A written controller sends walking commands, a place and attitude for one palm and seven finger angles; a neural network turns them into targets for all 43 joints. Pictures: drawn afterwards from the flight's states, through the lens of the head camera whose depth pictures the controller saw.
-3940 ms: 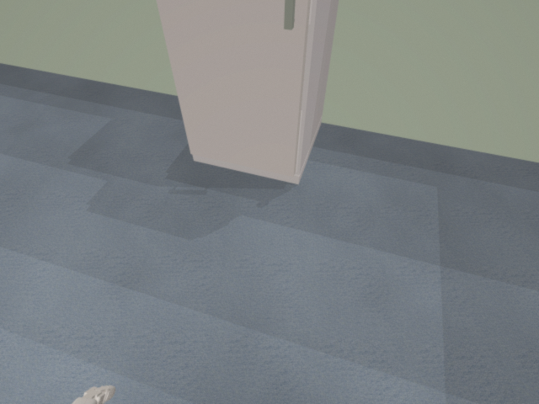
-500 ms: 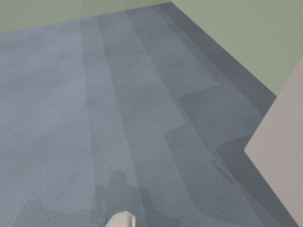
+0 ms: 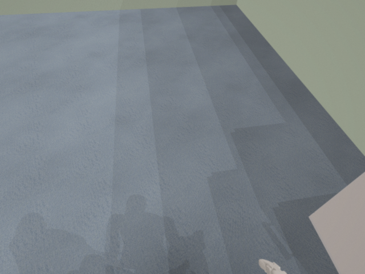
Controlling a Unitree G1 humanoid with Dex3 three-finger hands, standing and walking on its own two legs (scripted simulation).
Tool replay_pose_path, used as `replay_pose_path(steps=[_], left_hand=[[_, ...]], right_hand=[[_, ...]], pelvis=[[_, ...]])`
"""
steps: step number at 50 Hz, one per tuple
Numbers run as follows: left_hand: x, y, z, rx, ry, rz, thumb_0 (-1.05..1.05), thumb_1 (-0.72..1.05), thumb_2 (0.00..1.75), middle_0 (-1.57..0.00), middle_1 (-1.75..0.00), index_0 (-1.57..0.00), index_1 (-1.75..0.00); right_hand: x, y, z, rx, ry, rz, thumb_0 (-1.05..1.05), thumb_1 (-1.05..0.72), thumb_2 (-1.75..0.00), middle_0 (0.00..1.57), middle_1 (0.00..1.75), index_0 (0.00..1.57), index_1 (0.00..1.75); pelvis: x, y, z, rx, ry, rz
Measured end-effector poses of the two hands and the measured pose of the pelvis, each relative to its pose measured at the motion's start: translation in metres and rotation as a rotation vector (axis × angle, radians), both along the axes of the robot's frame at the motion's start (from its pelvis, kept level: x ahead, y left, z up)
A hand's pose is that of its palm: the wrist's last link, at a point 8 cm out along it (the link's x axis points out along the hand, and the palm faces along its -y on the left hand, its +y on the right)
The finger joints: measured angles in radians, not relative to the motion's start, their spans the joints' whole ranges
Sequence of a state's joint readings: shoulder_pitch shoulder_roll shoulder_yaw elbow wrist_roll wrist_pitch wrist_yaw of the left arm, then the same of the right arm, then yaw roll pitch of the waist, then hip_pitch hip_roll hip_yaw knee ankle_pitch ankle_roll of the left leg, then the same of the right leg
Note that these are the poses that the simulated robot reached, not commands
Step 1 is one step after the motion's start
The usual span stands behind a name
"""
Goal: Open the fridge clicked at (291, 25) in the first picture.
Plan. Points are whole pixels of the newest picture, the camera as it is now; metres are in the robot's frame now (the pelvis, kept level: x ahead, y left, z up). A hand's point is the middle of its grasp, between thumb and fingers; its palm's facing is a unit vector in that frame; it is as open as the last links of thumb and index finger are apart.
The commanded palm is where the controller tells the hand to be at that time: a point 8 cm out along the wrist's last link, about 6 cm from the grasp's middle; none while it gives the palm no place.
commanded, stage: turn to face it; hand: right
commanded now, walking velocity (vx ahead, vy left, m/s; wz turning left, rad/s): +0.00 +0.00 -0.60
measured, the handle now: out of the picture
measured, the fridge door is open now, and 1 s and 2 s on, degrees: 0 0 0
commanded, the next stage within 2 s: take the last steps up to it in 1.98 s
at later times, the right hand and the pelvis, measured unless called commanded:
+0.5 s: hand out of the picture +0.03 -0.28 -0.16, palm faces +0.30 +0.92 -0.26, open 7.4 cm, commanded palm none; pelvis +0.01 -0.04 +0.01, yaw -15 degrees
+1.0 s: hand out of the picture -0.06 -0.18 -0.15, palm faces +0.57 +0.79 -0.25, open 7.4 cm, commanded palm none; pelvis -0.01 +0.02 +0.01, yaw -35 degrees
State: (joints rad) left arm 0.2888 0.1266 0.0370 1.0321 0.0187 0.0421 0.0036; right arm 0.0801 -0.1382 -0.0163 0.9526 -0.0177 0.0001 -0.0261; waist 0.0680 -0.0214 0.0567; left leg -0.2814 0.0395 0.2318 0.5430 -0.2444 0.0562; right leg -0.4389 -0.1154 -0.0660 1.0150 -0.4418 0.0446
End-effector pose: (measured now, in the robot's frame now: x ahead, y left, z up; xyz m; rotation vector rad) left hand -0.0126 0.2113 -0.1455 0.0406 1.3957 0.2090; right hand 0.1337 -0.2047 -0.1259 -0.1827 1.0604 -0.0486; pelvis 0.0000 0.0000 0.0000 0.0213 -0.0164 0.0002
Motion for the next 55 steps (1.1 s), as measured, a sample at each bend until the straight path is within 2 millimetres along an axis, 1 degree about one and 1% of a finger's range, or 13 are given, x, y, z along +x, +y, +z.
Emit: replay_pose_path(steps=[4, 8, 10, 16, 19, 22, 28, 33, 36, 41, 46, 49, 55], left_hand=[[0.032, 0.0, 0.007, 0.04, -0.015, -0.086, 0.02, 0.94, 0.9, -0.2, -0.3, -0.2, -0.3], [0.065, -0.004, 0.011, 0.1, -0.067, -0.166, 0.02, 0.93, 0.9, -0.2, -0.3, -0.2, -0.3], [0.078, -0.008, 0.016, 0.122, -0.095, -0.195, 0.01, 0.93, 0.9, -0.2, -0.3, -0.2, -0.3], [0.102, -0.017, 0.035, 0.148, -0.12, -0.262, 0.01, 0.91, 0.9, -0.2, -0.3, -0.2, -0.3], [0.113, -0.019, 0.039, 0.141, -0.128, -0.297, 0.01, 0.91, 0.9, -0.2, -0.3, -0.2, -0.3], [0.124, -0.02, 0.04, 0.13, -0.137, -0.331, 0.01, 0.91, 0.9, -0.2, -0.3, -0.2, -0.3], [0.145, -0.011, 0.034, 0.103, -0.157, -0.391, 0.01, 0.9, 0.9, -0.21, -0.3, -0.2, -0.3], [0.164, 0.007, 0.021, 0.075, -0.171, -0.441, 0.01, 0.9, 0.9, -0.21, -0.3, -0.2, -0.3], [0.18, 0.018, 0.01, 0.059, -0.183, -0.475, 0.01, 0.9, 0.9, -0.21, -0.3, -0.2, -0.3], [0.2, 0.021, 0.016, 0.048, -0.18, -0.554, 0.01, 0.91, 0.9, -0.2, -0.3, -0.2, -0.3], [0.214, 0.008, 0.022, 0.046, -0.167, -0.644, 0.01, 0.91, 0.9, -0.2, -0.3, -0.2, -0.3], [0.223, -0.011, 0.023, 0.05, -0.165, -0.712, 0.01, 0.91, 0.9, -0.2, -0.3, -0.2, -0.3], [0.241, -0.067, 0.025, 0.06, -0.253, -0.85, 0.01, 0.91, 0.9, -0.2, -0.3, -0.2, -0.3]], right_hand=[[-0.016, -0.016, -0.008, 0.036, 0.007, -0.087, 0.01, -0.9, -0.9, 0.2, 0.3, 0.2, 0.3], [-0.045, -0.048, -0.031, 0.052, 0.062, -0.184, 0.01, -0.9, -0.9, 0.2, 0.3, 0.2, 0.3], [-0.063, -0.065, -0.036, 0.035, 0.117, -0.219, 0.01, -0.9, -0.9, 0.2, 0.3, 0.2, 0.3], [-0.104, -0.103, -0.02, -0.02, 0.206, -0.302, 0.01, -0.91, -0.9, 0.2, 0.3, 0.2, 0.3], [-0.116, -0.113, -0.01, -0.043, 0.21, -0.342, 0.01, -0.91, -0.9, 0.2, 0.3, 0.19, 0.3], [-0.123, -0.116, -0.003, -0.06, 0.199, -0.377, 0.01, -0.91, -0.9, 0.2, 0.29, 0.19, 0.3], [-0.12, -0.104, 0.007, -0.077, 0.138, -0.421, 0.01, -0.91, -0.9, 0.2, 0.29, 0.19, 0.3], [-0.115, -0.078, 0.014, -0.088, 0.065, -0.452, 0.01, -0.91, -0.9, 0.2, 0.3, 0.19, 0.3], [-0.124, -0.059, 0.015, -0.109, 0.033, -0.478, 0.01, -0.9, -0.9, 0.2, 0.3, 0.2, 0.3], [-0.156, -0.032, 0.021, -0.094, 0.071, -0.552, 0.01, -0.9, -0.9, 0.2, 0.3, 0.2, 0.3], [-0.191, -0.017, 0.017, -0.065, 0.116, -0.627, 0.01, -0.9, -0.9, 0.2, 0.3, 0.2, 0.3], [-0.219, -0.013, 0.01, -0.045, 0.148, -0.682, 0.01, -0.9, -0.9, 0.2, 0.3, 0.2, 0.3], [-0.288, -0.02, -0.018, -0.004, 0.234, -0.812, 0.01, -0.9, -0.9, 0.2, 0.3, 0.2, 0.3]], pelvis=[[0.006, -0.013, -0.001, 0.006, -0.001, -0.056], [0.01, -0.031, -0.012, 0.018, 0.006, -0.111], [0.01, -0.037, -0.012, 0.014, 0.013, -0.122], [0.012, -0.046, 0.004, 0.02, 0.026, -0.166], [0.012, -0.047, 0.01, 0.023, 0.027, -0.195], [0.012, -0.045, 0.012, 0.025, 0.026, -0.229], [0.009, -0.029, 0.011, 0.016, 0.023, -0.299], [0.007, -0.006, 0.005, 0.002, 0.024, -0.367], [0.006, 0.009, -0.002, -0.015, 0.025, -0.409], [0.005, 0.02, 0.006, -0.032, 0.013, -0.487], [0.002, 0.022, 0.009, -0.05, 0.015, -0.564], [-0.003, 0.019, 0.008, -0.049, 0.02, -0.605], [-0.019, 0.001, -0.008, -0.025, 0.03, -0.688]])
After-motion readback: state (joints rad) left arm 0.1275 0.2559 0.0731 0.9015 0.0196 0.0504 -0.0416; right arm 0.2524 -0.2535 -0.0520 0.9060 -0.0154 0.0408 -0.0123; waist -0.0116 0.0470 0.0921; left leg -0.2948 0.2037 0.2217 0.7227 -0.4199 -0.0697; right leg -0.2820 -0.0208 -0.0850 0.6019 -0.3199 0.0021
